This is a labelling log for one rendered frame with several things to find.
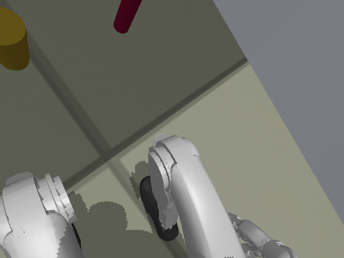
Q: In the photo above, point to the left robot foot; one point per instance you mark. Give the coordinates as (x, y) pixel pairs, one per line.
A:
(77, 236)

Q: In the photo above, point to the right robot hand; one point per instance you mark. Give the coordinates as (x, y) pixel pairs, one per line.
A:
(250, 233)

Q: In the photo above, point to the right robot foot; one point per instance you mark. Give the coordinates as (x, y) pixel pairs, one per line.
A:
(151, 207)

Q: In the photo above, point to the right robot arm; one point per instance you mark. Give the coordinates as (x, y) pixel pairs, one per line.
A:
(275, 249)

